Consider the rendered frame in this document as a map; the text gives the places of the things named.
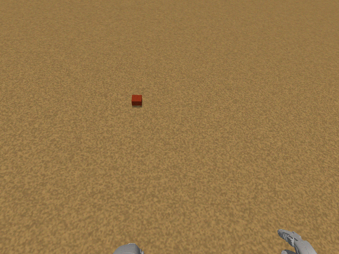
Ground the right robot hand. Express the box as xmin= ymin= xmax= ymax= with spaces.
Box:
xmin=278 ymin=229 xmax=317 ymax=254

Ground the small box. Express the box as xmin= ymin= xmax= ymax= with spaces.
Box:
xmin=131 ymin=95 xmax=142 ymax=106

